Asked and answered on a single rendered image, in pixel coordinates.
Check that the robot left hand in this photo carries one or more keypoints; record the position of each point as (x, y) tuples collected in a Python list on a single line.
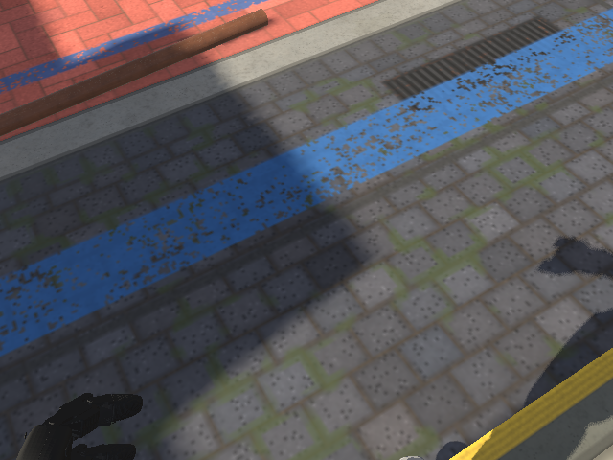
[(54, 438)]

